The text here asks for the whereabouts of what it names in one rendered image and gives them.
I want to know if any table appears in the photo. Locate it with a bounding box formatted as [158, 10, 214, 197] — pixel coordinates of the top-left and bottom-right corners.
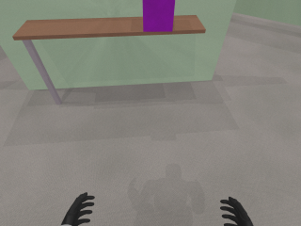
[12, 15, 206, 105]

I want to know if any carton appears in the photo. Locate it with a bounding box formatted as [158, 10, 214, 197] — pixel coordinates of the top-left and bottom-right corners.
[142, 0, 175, 32]

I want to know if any robot right hand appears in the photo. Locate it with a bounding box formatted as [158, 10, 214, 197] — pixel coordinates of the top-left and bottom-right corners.
[220, 197, 254, 226]

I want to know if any robot left hand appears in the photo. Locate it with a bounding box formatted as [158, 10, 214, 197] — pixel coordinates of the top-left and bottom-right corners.
[61, 192, 95, 226]

